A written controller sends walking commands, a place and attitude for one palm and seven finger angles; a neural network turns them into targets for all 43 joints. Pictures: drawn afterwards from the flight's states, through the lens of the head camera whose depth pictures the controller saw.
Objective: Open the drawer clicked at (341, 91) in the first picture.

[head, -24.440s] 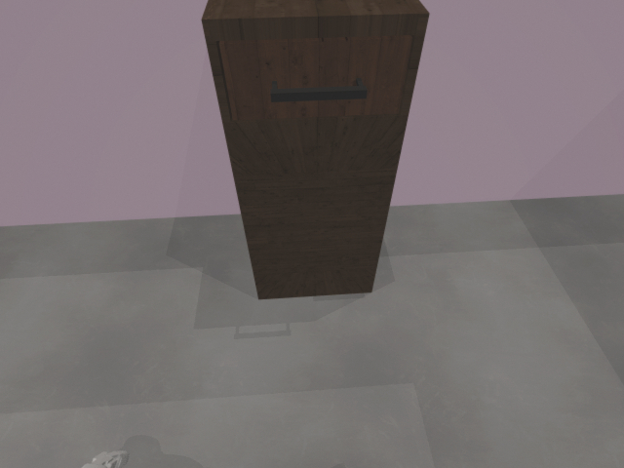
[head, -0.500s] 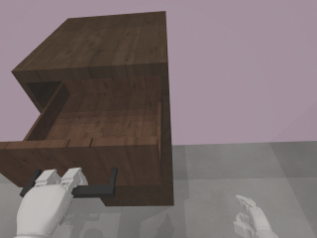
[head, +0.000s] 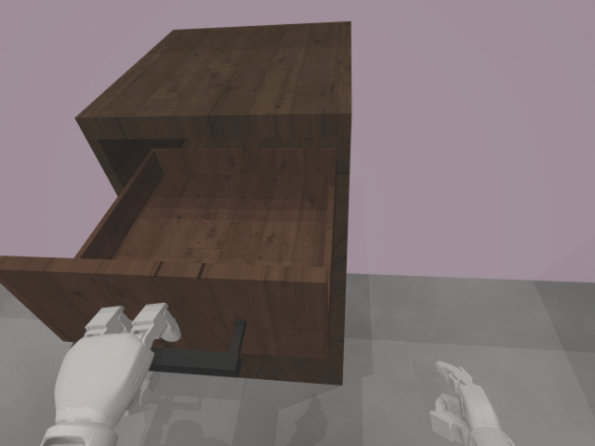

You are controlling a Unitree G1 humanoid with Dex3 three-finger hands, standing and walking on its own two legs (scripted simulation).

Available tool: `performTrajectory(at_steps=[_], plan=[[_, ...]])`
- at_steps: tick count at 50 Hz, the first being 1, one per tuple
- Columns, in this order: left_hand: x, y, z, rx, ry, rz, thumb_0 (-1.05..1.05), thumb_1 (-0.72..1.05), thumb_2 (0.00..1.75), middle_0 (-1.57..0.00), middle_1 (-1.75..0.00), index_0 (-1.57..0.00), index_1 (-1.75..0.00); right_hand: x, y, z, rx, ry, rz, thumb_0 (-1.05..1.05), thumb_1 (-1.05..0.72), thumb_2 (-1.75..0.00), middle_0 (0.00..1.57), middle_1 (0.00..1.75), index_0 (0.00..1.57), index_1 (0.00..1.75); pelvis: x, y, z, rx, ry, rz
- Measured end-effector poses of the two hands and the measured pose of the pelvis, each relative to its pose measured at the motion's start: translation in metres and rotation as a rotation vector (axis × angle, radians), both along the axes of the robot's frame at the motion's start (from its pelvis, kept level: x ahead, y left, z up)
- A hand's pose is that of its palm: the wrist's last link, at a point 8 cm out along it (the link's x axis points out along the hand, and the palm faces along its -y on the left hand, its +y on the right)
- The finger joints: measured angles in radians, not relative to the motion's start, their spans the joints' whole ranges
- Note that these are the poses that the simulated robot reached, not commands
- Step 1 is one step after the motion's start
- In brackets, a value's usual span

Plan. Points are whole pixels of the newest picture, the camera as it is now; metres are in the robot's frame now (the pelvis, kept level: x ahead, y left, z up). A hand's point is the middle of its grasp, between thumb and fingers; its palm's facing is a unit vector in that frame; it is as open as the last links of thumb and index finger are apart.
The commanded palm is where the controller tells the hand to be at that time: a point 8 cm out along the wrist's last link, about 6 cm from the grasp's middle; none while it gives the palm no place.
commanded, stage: open the thumb to release the handle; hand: left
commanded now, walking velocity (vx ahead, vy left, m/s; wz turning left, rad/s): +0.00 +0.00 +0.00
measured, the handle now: (160, 342) +0.19 +0.21 +0.10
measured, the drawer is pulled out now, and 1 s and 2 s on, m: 0.27 0.25 0.25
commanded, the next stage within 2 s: lift the hand off the handle in 0.22 s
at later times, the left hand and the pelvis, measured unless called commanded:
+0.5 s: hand (140, 375) +0.16 +0.23 +0.07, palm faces +0.09 -0.16 -0.98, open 13.3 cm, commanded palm +0.13 +0.22 +0.13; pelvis +0.00 +0.02 +0.00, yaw +0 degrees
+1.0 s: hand (127, 353) +0.17 +0.23 +0.11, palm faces +0.12 -0.14 -0.98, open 13.5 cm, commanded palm +0.13 +0.22 +0.18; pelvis -0.01 +0.01 +0.01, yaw +0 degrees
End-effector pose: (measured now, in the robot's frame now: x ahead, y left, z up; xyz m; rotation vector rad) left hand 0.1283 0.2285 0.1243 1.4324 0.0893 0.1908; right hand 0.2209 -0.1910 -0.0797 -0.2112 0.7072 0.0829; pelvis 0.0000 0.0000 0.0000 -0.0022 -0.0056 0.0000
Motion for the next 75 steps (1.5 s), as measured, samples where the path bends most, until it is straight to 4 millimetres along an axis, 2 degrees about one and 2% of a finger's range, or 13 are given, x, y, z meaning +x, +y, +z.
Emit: performTrajectory(at_steps=[6,11,19,29,37,55,62,70,75], plan=[[0.007,0.001,0.000,-0.016,0.021,-0.009,0.00,0.06,0.54,-0.35,-1.27,-0.41,-1.27,0.003,0.017,0.009,0.023,-0.024,0.032,0.02,-0.90,-0.90,0.20,0.30,0.20,0.30,0.000,0.004,0.002,-0.003,-0.013,-0.005],[0.007,0.002,0.001,-0.026,0.027,-0.019,0.00,-0.23,0.41,-0.33,-1.23,-0.40,-1.24,0.003,0.021,0.012,0.024,-0.029,0.040,0.02,-0.90,-0.90,0.20,0.30,0.20,0.30,0.000,0.009,0.003,-0.007,-0.016,-0.010],[0.006,0.002,0.000,-0.036,0.008,-0.019,0.00,-0.44,0.32,-0.33,-1.22,-0.39,-1.23,-0.003,0.016,0.009,0.013,-0.007,0.034,0.02,-0.90,-0.90,0.20,0.30,0.20,0.30,0.000,0.015,0.002,-0.010,-0.006,-0.012],[0.010,0.002,-0.001,-0.025,-0.019,-0.015,0.00,-0.49,0.30,-0.34,-1.22,-0.40,-1.24,-0.010,0.019,-0.002,0.015,0.033,0.031,0.02,-0.90,-0.90,0.20,0.30,0.20,0.30,-0.003,0.017,-0.001,-0.008,-0.003,-0.005],[0.015,0.002,0.002,-0.027,-0.003,-0.016,0.00,-0.49,0.30,-0.34,-1.22,-0.39,-1.24,-0.011,0.024,0.002,0.038,0.015,0.031,0.02,-0.90,-0.90,0.20,0.30,0.20,0.30,-0.005,0.014,0.000,-0.007,-0.016,-0.007],[0.010,0.001,0.057,-0.008,-0.078,-0.031,0.00,-0.49,0.30,-0.33,-1.21,-0.37,-1.22,0.000,0.006,0.021,0.020,-0.034,0.008,0.02,-0.90,-0.90,0.20,0.30,0.20,0.30,-0.005,0.008,0.008,-0.008,-0.058,-0.008],[0.009,0.000,0.077,0.012,-0.099,-0.034,0.00,-0.49,0.30,-0.33,-1.21,-0.36,-1.22,0.004,0.006,0.025,0.036,-0.048,0.015,0.02,-0.90,-0.90,0.20,0.30,0.20,0.30,-0.006,0.006,0.010,-0.005,-0.074,-0.006],[0.012,-0.001,0.088,0.021,-0.081,-0.041,0.00,-0.49,0.30,-0.35,-1.22,-0.38,-1.23,0.006,0.011,0.026,0.049,-0.059,0.034,0.02,-0.90,-0.90,0.20,0.30,0.20,0.30,-0.010,0.003,0.011,-0.002,-0.087,0.003],[0.012,-0.004,0.108,0.046,-0.140,-0.066,0.00,-0.49,0.30,-0.36,-1.23,-0.37,-1.23,0.006,0.014,0.026,0.059,-0.069,0.044,0.02,-0.90,-0.90,0.20,0.30,0.20,0.30,-0.012,0.001,0.011,-0.002,-0.091,0.007]])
